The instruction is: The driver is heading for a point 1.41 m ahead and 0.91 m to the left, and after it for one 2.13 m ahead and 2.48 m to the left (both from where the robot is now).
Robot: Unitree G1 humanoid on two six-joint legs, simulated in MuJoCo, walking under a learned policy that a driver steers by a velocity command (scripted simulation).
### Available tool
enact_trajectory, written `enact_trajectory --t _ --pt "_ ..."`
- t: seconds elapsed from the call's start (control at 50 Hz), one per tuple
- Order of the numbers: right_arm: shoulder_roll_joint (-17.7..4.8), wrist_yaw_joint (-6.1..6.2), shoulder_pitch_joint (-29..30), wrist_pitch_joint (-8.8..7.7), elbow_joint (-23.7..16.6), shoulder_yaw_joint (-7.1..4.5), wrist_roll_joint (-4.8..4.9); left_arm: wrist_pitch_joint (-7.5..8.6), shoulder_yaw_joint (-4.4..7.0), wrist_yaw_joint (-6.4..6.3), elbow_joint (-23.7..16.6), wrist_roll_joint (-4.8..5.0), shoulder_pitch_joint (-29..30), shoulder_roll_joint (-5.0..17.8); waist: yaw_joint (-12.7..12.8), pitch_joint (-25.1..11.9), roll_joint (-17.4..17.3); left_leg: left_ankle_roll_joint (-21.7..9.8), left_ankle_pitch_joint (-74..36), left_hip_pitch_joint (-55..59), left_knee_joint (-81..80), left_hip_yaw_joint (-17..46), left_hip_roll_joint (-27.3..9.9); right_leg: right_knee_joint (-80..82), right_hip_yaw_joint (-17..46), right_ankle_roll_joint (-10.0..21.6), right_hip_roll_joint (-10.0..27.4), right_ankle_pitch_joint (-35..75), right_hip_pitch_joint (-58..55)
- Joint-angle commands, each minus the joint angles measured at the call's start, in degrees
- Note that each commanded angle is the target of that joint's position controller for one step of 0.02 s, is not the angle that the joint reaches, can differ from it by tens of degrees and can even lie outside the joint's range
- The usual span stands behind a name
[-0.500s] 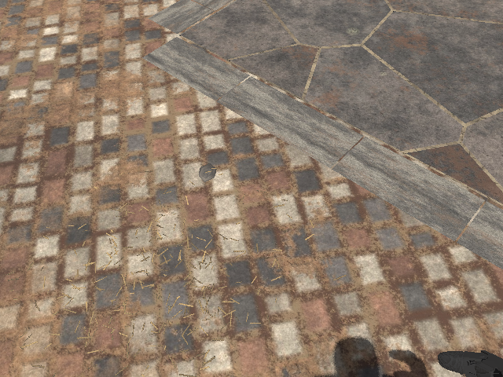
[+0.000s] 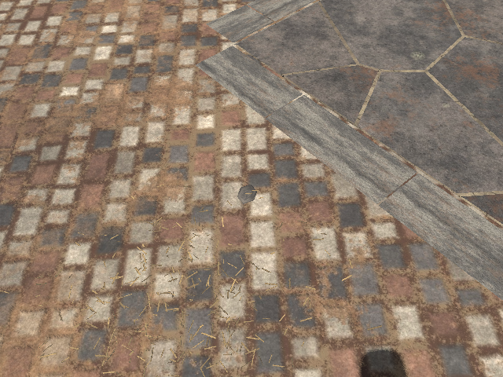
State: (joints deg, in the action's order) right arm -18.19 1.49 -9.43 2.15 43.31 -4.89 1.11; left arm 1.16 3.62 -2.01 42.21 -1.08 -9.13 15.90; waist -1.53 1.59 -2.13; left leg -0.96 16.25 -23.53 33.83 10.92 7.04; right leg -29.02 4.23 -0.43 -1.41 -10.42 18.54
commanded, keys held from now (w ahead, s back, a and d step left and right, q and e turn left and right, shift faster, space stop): q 0.98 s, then no key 0.02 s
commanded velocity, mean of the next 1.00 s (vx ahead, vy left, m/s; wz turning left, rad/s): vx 0.01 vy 0.00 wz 0.58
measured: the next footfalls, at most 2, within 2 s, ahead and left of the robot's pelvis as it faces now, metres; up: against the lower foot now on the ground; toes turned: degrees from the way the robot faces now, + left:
left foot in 0.38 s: +0.02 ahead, +0.14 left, +0.00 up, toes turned +16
right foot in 0.86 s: +0.12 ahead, -0.06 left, +0.00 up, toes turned +36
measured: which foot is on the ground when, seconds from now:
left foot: up 0.00-0.36, down 0.38-0.86, up 0.88-1.00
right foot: down 0.00-0.40, up 0.42-0.84, down 0.86-1.00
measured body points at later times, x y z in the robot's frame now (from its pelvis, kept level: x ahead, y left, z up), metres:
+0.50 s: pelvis +0.00 +0.03 +0.00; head +0.03 +0.07 +0.45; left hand +0.04 +0.36 -0.11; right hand +0.24 -0.19 -0.08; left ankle -0.02 +0.13 -0.73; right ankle +0.02 -0.12 -0.67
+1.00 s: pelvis +0.02 +0.01 +0.01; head +0.06 +0.01 +0.45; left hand -0.02 +0.33 -0.07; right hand +0.32 -0.15 -0.09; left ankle -0.08 +0.11 -0.65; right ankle +0.09 -0.08 -0.73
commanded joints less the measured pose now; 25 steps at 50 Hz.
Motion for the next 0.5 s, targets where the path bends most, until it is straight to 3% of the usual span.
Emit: enact_trajectory --t 0.02,0.04,0.06,0.08,0.12,0.18,0.26,0.32,0.36,0.38,0.4,0.42,0.44,0.46,0.48,0.5 --pt "-8.6 -0.12 -2.1 -1.42 -5.0 -2.22 -0.57 0.55 2.69 -0.18 -4.5 -2.34 -0.6 10.5 0.1 -5.6 14.3 2.1 17.7 -10.8 25.1 -2.1 -2.6 13.0 23.3 15.5 24.5 14.5 -8.9" --pt "-9.6 -0.19 -3.7 -1.02 -3.5 -2.89 -0.15 0.64 2.01 -0.37 -5.2 -1.26 2.1 7.8 -0.8 -4.9 10.6 3.1 14.4 -11.2 29.2 -2.6 -3.2 11.4 16.9 13.2 20.9 15.6 -9.0" --pt "-8.5 0.18 -4.8 -0.23 -2.3 -2.9 -0.14 0.58 1.73 -0.45 -5.5 -0.27 3.6 7.0 -1.2 -4.4 8.8 4.3 11.5 -12.0 32.1 -3.5 -3.7 10.2 12.1 10.8 17.5 15.4 -10.0" --pt "-7.4 0.32 -4.8 0.4 -2.3 -2.67 -0.25 0.5 1.52 -0.54 -5.5 0.33 3.6 6.7 -0.5 -3.8 8.8 5.4 9.5 -13.4 34.9 -3.8 -4.0 9.6 9.6 10.5 16.7 17.7 -10.8" --pt "-5.3 -0.06 -2.5 0.82 -4.0 -1.9 0.25 0.0 1.51 -0.78 -4.9 0.23 2.0 7.0 0.8 -3.2 9.6 6.8 6.9 -13.7 33.6 -6.5 -4.9 9.7 4.9 11.3 15.2 21.6 -11.3" --pt "-3.8 -0.66 1.8 0.72 -7.2 -1.04 0.49 -0.89 2.17 -1.25 -4.1 0.05 -1.1 8.4 3.5 -4.6 11.6 7.9 5.8 -13.5 25.3 -8.4 -7.1 9.6 3.3 12.8 16.6 21.9 -16.6" --pt "-3.6 -1.81 2.5 0.87 -9.2 -0.54 0.18 -1.37 3.3 -0.63 -4.4 0.5 0.1 11.2 3.9 -6.0 12.8 6.5 6.2 -3.9 14.5 -12.1 -8.4 9.4 -0.2 13.0 18.2 22.3 -13.8" --pt "-4.6 -2.51 1.7 1.43 -9.9 -1.06 0.17 -1.21 3.7 0.16 -4.0 1.53 0.2 11.9 3.4 -5.7 13.3 4.2 4.7 0.4 6.5 -14.2 -7.9 7.5 -1.1 12.2 19.5 21.4 -13.6" --pt "-4.5 -2.91 -1.8 1.6 -9.0 -1.49 0.11 -1.1 3.76 0.31 -3.5 2.74 1.3 11.7 0.9 -5.8 12.2 1.2 -3.5 7.5 -5.2 -15.8 -6.5 2.9 -3.6 9.0 18.7 18.9 -11.3" --pt "-5.9 -2.49 -4.1 1.58 -8.2 -2.16 -0.04 -0.87 3.36 0.51 -2.2 2.72 -1.5 9.9 0.4 -6.5 9.0 -0.9 -10.4 14.5 -10.9 -13.9 -5.9 -2.1 -6.6 5.3 16.7 13.2 -7.0" --pt "-11.6 -1.59 -6.3 1.38 -8.6 -3.73 0.03 -0.74 2.53 0.82 -2.5 0.64 -3.1 6.9 1.1 -7.5 -4.3 -5.0 -28.8 25.1 -12.9 0.9 -16.1 -16.3 -12.3 -0.5 11.3 -3.8 5.6" --pt "-16.4 -1.44 -5.8 0.67 -10.2 -4.27 -1.39 -0.59 1.51 0.6 -6.3 -1.29 0.6 4.7 0.7 -7.6 -16.6 -17.0 -44.4 27.3 -11.5 18.4 -29.3 -29.4 -10.2 -4.4 3.0 -29.1 20.8" --pt "-13.3 -1.99 -7.0 -0.65 -10.2 -3.57 -2.76 -0.52 2.39 0.15 -6.8 -0.28 4.8 7.8 -3.4 -11.0 -9.3 -20.7 -37.5 24.4 -13.5 17.9 -29.2 -37.9 -2.1 -4.2 3.1 -29.3 21.0" --pt "-11.8 -1.97 -4.4 -1.54 -9.8 -2.87 -2.61 -0.78 2.86 -0.04 -6.6 1.03 5.2 8.9 -1.4 -8.0 -7.0 -17.5 -31.3 21.5 -14.1 12.7 -25.5 -39.5 -0.7 -3.2 4.0 -24.4 21.1" --pt "-10.3 -1.51 -0.9 -1.79 -10.0 -2.61 -1.48 -1.09 3.15 -0.53 -5.4 0.99 3.8 8.8 0.4 -6.3 -4.5 -14.0 -25.4 19.5 -14.2 9.2 -22.0 -37.9 -0.2 -3.0 4.6 -19.3 21.1" --pt "-8.7 -1.13 1.3 -1.62 -10.4 -1.93 -0.44 -1.43 3.4 -0.96 -4.8 0.53 2.9 9.3 1.3 -5.3 -4.8 -12.3 -24.0 17.8 -14.3 7.8 -20.5 -36.4 0.0 -3.3 4.7 -16.0 20.5"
